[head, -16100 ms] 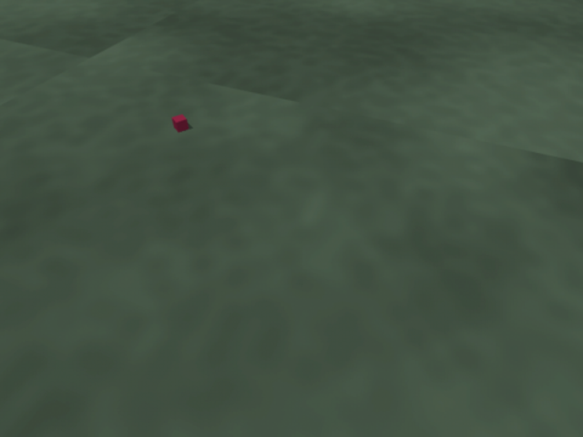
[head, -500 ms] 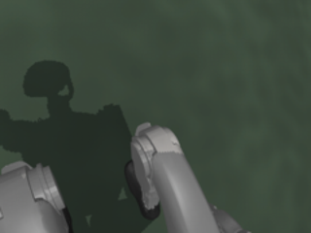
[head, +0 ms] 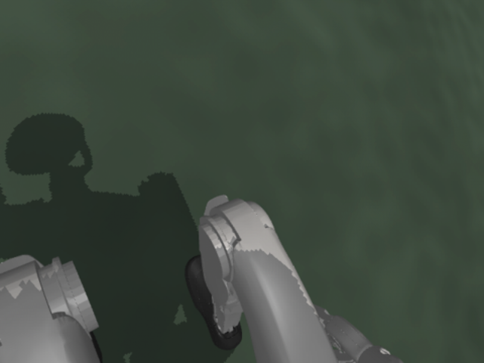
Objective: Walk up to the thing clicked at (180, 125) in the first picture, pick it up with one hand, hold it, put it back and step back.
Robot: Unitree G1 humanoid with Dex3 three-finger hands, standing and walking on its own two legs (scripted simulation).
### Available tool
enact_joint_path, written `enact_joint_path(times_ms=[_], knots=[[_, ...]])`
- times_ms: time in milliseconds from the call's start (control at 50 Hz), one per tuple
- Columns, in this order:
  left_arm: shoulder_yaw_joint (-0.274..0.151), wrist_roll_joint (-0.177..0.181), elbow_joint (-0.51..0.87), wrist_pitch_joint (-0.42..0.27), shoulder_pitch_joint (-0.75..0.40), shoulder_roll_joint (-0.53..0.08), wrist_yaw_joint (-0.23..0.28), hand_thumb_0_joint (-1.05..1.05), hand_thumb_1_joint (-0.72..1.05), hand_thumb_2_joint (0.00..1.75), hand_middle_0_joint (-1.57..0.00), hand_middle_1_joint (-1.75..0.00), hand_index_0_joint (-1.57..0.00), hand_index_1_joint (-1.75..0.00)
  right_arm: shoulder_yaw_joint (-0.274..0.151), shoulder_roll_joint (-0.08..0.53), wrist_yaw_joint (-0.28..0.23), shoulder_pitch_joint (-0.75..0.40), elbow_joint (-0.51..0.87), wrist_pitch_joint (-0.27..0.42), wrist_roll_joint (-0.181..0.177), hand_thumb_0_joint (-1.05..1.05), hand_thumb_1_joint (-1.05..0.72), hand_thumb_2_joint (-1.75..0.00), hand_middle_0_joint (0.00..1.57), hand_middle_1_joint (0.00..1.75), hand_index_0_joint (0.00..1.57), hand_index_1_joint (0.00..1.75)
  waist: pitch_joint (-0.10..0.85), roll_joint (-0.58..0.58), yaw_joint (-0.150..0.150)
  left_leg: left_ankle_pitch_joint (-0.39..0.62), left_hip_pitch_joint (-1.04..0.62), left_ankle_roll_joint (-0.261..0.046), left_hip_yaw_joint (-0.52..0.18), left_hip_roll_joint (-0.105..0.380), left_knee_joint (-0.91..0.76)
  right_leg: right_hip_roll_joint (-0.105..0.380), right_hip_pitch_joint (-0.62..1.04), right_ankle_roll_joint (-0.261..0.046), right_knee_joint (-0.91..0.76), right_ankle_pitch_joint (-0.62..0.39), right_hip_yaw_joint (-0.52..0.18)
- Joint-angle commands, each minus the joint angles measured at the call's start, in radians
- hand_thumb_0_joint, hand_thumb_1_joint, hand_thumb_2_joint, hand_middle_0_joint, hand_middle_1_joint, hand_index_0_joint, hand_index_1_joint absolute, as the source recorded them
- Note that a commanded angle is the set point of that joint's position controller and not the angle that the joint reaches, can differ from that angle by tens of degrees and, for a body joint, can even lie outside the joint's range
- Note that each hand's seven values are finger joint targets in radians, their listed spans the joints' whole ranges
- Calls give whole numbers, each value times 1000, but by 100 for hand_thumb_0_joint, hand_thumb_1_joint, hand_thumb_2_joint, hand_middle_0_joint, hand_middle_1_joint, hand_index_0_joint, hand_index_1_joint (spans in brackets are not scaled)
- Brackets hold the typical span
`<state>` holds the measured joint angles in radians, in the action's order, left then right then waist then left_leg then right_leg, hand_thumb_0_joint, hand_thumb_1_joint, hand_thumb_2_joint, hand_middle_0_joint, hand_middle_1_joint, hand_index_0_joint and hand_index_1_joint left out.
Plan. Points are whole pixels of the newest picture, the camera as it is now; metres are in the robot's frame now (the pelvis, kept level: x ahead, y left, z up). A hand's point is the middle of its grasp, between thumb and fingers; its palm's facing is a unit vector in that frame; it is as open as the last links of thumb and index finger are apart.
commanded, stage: rest palm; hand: left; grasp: from above
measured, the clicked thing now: out of the picture +0.45 +0.33 -0.27
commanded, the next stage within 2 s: close in 0.22 s
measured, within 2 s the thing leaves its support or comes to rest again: neither
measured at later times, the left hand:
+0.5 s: hand out of the picture +0.43 +0.33 -0.23, palm faces -0.46 -0.15 -0.88, open 13.8 cm
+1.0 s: hand out of the picture +0.45 +0.34 -0.23, palm faces -0.43 -0.14 -0.89, open 12.9 cm
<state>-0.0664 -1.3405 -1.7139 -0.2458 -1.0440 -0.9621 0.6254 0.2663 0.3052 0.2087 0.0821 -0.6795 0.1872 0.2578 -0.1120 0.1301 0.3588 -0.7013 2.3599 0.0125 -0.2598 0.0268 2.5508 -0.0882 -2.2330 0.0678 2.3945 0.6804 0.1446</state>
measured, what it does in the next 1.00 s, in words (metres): stands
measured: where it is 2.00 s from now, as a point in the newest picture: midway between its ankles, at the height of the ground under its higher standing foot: (160, 350)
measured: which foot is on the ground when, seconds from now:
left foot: down 0.00-1.00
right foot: down 0.00-1.00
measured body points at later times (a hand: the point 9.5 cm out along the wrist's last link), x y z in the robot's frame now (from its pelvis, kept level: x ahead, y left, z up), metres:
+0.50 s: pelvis +0.00 +0.00 +0.00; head +0.27 +0.12 +0.34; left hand +0.45 +0.34 -0.18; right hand +0.06 -0.26 -0.06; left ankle +0.07 +0.13 -0.27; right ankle +0.11 -0.12 -0.27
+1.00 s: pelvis +0.00 +0.00 +0.00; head +0.27 +0.13 +0.34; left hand +0.46 +0.34 -0.18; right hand +0.06 -0.25 -0.06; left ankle +0.07 +0.13 -0.27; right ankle +0.11 -0.12 -0.27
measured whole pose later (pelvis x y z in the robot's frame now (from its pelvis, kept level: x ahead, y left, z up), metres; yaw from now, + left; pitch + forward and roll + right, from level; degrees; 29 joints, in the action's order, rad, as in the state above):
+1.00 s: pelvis +0.00 +0.00 +0.00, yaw -1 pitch +27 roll -14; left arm -0.12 -1.27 -1.69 -0.21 -1.04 -1.03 0.57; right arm 0.30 0.33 0.22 0.09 -0.64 0.21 0.26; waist -0.16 0.14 0.38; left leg -0.71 2.35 0.01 -0.27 0.03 2.55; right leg -0.09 -2.22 0.07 2.38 0.68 0.16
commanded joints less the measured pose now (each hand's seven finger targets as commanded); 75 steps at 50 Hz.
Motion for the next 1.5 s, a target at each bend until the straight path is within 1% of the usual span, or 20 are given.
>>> enact_joint_path(times_ms=[0, 100, 260, 300, 320, 420, 560, 660, 720, 820, 840, 880, 920, 960, 1100, 1220, 1240, 1260, 1360, 1480], knots=[[-30, 37, 127, 28, -285, -242, 29, 0, -53, 101, -7, -96, -5, -97, -89, 338, -3, 164, 5, 18, -10, 0, -90, -90, 20, 30, 20, 30, 607, -535, 40, 178, -521, -18, 107, 22, -268, -19, 275, -87, -194, -243, 127], [-53, 67, 127, 42, -224, -260, -1, 0, -54, 102, -7, -97, -5, -98, -86, 332, -1, 172, 15, 21, -14, 0, -90, -90, 20, 30, 20, 30, 635, -514, 22, 203, -500, -25, 119, 22, -251, -26, 336, -86, -211, -265, 113], [-61, 101, 166, 5, -201, -252, -71, 0, -55, 106, -8, -96, -5, -98, -85, 328, -1, 217, 4, 1, -21, 0, -90, -90, 20, 30, 20, 30, 613, -478, 45, 246, -489, -26, 111, 22, -238, -23, 374, -81, -215, -300, 118], [-74, 106, 163, -19, -175, -268, -75, 0, -54, 111, -8, -97, -5, -100, -78, 323, -6, 209, 4, -11, -19, 0, -90, -90, 20, 30, 20, 30, 625, -471, 31, 239, -480, -27, 108, 25, -241, -26, 398, -80, -227, -298, 118], [-70, 101, 175, -32, -186, -273, -76, 0, -51, 103, -9, -98, -8, -98, -77, 332, -8, 210, 12, -14, -20, 0, -89, -90, 20, 30, 20, 30, 605, -470, 39, 233, -471, -27, 109, 23, -239, -23, 389, -82, -228, -289, 118], [-80, 59, 192, -78, -193, -298, -41, 0, -45, 101, -11, -100, -11, -99, -70, 328, -15, 193, 6, -34, -10, 0, -89, -90, 20, 30, 20, 30, 637, -500, 26, 226, -514, -21, 103, 27, -249, -29, 385, -83, -216, -282, 126], [-24, 13, 136, -65, -229, -263, 33, 0, -41, 99, -12, -99, -12, -98, -65, 345, -17, 163, 2, -18, 5, 0, -89, -90, 20, 30, 20, 30, 560, -511, 50, 166, -500, -18, 103, 28, -251, -32, 307, -85, -211, -236, 139], [-3, 16, 83, -12, -240, -249, 65, 0, -35, 96, -16, -98, -17, -97, -65, 351, -16, 159, 4, 0, 7, 0, -89, -90, 20, 30, 20, 30, 548, -501, 59, 151, -493, -17, 101, 31, -268, -34, 303, -86, -221, -226, 134], [-3, 43, 119, 14, -284, -258, 59, 0, -36, 96, -16, -98, -17, -97, -67, 355, -13, 158, 0, 13, -2, 0, -89, -90, 20, 30, 20, 30, 583, -509, 58, 166, -516, -15, 92, 34, -273, -34, 309, -85, -219, -242, 136], [-19, 58, 84, 41, -241, -267, 18, 0, -33, 89, -18, -93, -19, -91, -63, 360, -2, 156, 26, 29, -11, 0, -89, -90, 20, 30, 20, 30, 565, -510, 56, 191, -494, -18, 91, 32, -257, -26, 306, -82, -199, -260, 133], [-47, 66, 83, 44, -226, -294, 12, 0, -34, 89, -18, -93, -19, -91, -66, 361, -5, 172, 16, 25, -10, 0, -89, -90, 20, 30, 20, 30, 580, -512, 48, 205, -502, -17, 92, 31, -268, -28, 325, -83, -205, -269, 132], [-34, 73, 106, 46, -227, -275, -14, 0, -33, 87, -20, -90, -20, -89, -63, 352, -1, 171, 30, 25, -9, 0, -89, -90, 20, 30, 20, 30, 585, -543, 48, 219, -519, -15, 97, 31, -266, -29, 336, -87, -203, -273, 126], [-75, 81, 144, 42, -209, -322, -24, 0, -31, 88, -21, -90, -22, -89, -66, 357, -5, 183, 23, 15, -11, 0, -89, -90, 20, 30, 20, 30, 624, -549, 30, 245, -526, -14, 97, 30, -270, -29, 371, -87, -207, -294, 126], [-48, 93, 145, 33, -213, -272, -52, 0, -32, 87, -21, -89, -21, -88, -69, 350, -1, 183, 25, 12, -11, 0, -89, -90, 20, 30, 20, 30, 597, -538, 49, 233, -522, -14, 98, 30, -263, -26, 350, -87, -204, -284, 129], [-32, 91, 188, -41, -192, -268, -91, 0, -22, 93, -29, -90, -28, -89, -55, 348, -16, 192, 26, -23, -8, 0, -89, -90, 20, 30, 20, 30, 583, -482, 55, 233, -487, -19, 91, 28, -240, -28, 377, -86, -227, -284, 138], [-49, 51, 190, -97, -201, -306, -44, 0, -12, 89, -33, -89, -34, -88, -40, 341, -24, 174, 25, -33, 1, 0, -88, -90, 20, 30, 20, 30, 581, -511, 42, 186, -518, -13, 83, 32, -262, -33, 343, -88, -210, -235, 149], [-26, 35, 197, -100, -211, -290, -32, 0, -12, 86, -33, -87, -34, -86, -48, 351, -25, 165, 32, -32, 2, 0, -88, -90, 20, 30, 20, 30, 583, -534, 42, 184, -527, -13, 86, 33, -263, -35, 343, -88, -208, -240, 142], [-52, 34, 198, -100, -216, -312, -13, 0, -11, 87, -34, -87, -35, -86, -48, 347, -26, 160, 26, -30, -1, 0, -88, -90, 20, 30, 20, 30, 594, -521, 35, 187, -531, -12, 81, 36, -261, -34, 336, -87, -205, -241, 147], [-2, -1, 128, -59, -211, -262, 51, 0, -3, 85, -41, -83, -41, -82, -53, 358, -18, 148, 15, -6, 9, 0, -88, -89, 20, 30, 20, 30, 541, -521, 57, 183, -523, -9, 88, 35, -261, -33, 294, -84, -201, -249, 149], [9, 35, 115, 9, -256, -256, 76, 0, 7, 81, -49, -78, -50, -77, -56, 363, -9, 152, 10, 24, 4, 0, -89, -90, 20, 30, 20, 30, 543, -515, 64, 174, -506, -14, 91, 36, -262, -33, 304, -82, -215, -252, 137]])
